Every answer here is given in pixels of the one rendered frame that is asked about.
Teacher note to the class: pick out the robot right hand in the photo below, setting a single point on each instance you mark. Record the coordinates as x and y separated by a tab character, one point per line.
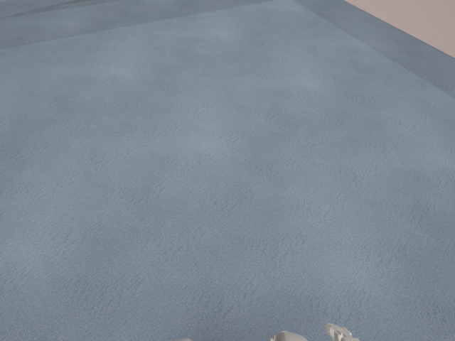
339	333

